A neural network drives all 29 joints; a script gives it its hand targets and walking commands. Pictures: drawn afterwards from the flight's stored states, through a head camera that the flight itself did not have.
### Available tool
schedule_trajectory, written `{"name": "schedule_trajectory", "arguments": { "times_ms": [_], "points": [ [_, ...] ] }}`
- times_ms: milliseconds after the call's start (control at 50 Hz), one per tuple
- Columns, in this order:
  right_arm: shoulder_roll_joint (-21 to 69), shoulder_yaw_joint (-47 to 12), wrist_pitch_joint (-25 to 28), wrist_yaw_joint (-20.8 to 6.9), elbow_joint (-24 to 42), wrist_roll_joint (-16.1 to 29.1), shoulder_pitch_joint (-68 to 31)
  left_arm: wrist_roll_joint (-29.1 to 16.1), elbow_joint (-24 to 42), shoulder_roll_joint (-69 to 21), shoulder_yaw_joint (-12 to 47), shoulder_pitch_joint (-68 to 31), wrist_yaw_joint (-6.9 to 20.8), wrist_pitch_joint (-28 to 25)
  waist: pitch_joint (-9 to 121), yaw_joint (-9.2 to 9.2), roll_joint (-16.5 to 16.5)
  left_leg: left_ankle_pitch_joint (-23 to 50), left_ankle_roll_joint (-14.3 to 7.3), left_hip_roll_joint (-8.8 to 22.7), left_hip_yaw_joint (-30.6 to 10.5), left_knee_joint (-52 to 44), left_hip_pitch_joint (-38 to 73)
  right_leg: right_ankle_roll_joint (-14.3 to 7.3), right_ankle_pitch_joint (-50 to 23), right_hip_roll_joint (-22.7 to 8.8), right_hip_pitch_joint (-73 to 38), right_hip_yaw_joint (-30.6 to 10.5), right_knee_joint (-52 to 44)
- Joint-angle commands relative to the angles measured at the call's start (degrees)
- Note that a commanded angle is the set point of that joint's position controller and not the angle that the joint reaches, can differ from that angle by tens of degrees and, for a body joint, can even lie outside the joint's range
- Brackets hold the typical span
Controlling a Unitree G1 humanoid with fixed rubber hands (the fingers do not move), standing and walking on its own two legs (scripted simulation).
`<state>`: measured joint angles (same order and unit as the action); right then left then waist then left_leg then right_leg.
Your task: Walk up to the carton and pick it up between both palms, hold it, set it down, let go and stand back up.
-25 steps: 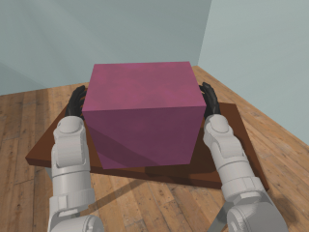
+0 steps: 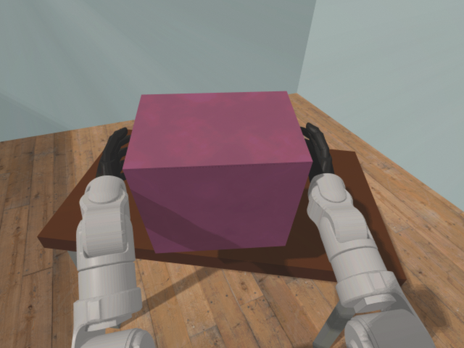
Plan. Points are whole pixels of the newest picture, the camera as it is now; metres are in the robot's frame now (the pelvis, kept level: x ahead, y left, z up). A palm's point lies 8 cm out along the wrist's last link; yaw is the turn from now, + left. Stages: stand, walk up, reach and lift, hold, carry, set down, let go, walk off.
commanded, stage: hold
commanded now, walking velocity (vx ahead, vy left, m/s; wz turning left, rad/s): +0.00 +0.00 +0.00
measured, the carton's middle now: (218, 175) +0.39 +0.00 +0.14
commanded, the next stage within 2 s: none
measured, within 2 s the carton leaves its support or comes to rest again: neither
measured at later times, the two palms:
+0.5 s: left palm (109, 179) +0.35 +0.17 +0.18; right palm (316, 174) +0.35 -0.16 +0.17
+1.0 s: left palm (109, 180) +0.35 +0.18 +0.18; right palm (315, 172) +0.35 -0.16 +0.17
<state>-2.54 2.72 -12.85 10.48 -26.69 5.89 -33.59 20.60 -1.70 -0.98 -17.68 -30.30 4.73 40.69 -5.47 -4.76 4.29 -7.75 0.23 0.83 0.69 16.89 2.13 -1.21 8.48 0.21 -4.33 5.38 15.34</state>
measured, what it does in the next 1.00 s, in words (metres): stands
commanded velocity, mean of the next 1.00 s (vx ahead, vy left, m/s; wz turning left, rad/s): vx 0.00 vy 0.00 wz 0.00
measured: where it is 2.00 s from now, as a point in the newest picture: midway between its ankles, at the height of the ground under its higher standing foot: outside the picture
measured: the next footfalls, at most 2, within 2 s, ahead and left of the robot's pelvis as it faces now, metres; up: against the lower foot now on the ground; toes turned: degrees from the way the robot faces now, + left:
none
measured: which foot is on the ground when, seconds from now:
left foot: down 0.00-1.00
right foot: down 0.00-1.00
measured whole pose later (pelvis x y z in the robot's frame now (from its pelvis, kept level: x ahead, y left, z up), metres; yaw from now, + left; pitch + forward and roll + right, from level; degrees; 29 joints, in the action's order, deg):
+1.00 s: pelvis +0.00 +0.00 +0.00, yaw +0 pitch -11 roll +0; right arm -2.0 3.2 -12.3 10.1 -27.5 5.4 -33.3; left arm 20.8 -1.7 -0.8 -17.3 -29.8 4.6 40.8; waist -5.7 -4.9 4.6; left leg -8.0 0.2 0.7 0.3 17.4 2.0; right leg -1.1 8.6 0.1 -4.6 5.8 15.3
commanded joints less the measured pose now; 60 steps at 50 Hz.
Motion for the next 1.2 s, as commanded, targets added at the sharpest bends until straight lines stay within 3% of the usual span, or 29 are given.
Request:
{"name": "schedule_trajectory", "arguments": {
  "times_ms": [0,220,360,520,660,820,900,1040,1180],
  "points": [
    [24.05,-17.72,3.13,-9.25,13.26,3.06,-34.95,-8.13,6.49,-20.48,21.56,-32.87,9.25,-3.94,19.19,-0.08,-4.55,10.0,0.06,-2.54,2.88,-1.69,3.32,2.81,-7.27,1.14,-3.85,0.85,-1.69],
    [24.06,-17.42,3.88,-8.99,14.96,3.01,-35.39,-9.44,8.26,-21.03,24.07,-33.65,8.69,-4.51,21.46,-1.45,-5.93,12.25,1.02,-2.46,2.33,-0.16,4.76,2.57,-8.8,1.36,-3.57,1.2,-0.97],
    [24.35,-16.44,3.64,-9.5,13.07,1.62,-36.33,-9.04,5.6,-21.23,22.4,-34.29,8.88,-4.39,18.59,-0.71,-4.5,6.02,0.03,-2.26,2.47,-2.3,2.09,2.47,-3.48,0.92,-1.98,1.28,-1.74],
    [24.36,-17.81,4.61,-9.89,14.77,2.84,-37.61,-9.25,6.09,-21.47,22.74,-33.95,8.23,-5.0,23.35,0.37,-4.38,12.9,0.36,-2.12,2.33,-0.52,5.22,2.59,-8.26,1.61,-3.07,1.3,-1.26],
    [24.2,-15.67,3.86,-9.99,10.34,1.36,-37.07,-7.73,3.56,-20.29,20.06,-34.95,9.09,-4.31,19.12,0.25,-3.85,5.78,-0.69,-2.24,3.0,-2.73,2.28,2.7,-2.92,0.83,-2.23,1.06,-2.06],
    [24.48,-17.88,4.52,-9.12,14.29,3.3,-35.48,-9.36,8.51,-21.49,24.21,-33.65,8.32,-4.93,22.69,-1.23,-5.43,14.34,1.13,-2.63,2.43,0.19,6.14,2.7,-10.37,1.44,-3.34,1.2,-1.12],
    [24.11,-17.66,3.98,-9.07,13.76,2.68,-34.97,-8.95,7.47,-21.18,23.59,-33.22,8.67,-4.61,20.4,-1.16,-4.96,11.51,0.56,-2.65,2.45,-0.81,4.14,2.83,-8.73,1.21,-3.51,1.1,-1.34],
    [24.64,-18.74,3.99,-9.07,15.67,3.46,-36.01,-9.4,8.14,-21.42,23.77,-33.37,8.56,-4.66,21.5,-0.64,-4.43,12.64,0.49,-2.5,2.21,-0.44,4.72,2.79,-9.68,1.42,-3.97,1.2,-1.08],
    [24.3,-17.58,3.41,-9.36,13.29,2.38,-35.49,-7.97,5.62,-21.06,21.52,-32.82,8.99,-4.08,19.01,0.02,-3.42,9.06,-0.19,-2.36,2.7,-1.83,3.74,2.73,-6.32,1.15,-2.96,1.12,-1.83]
  ]
}}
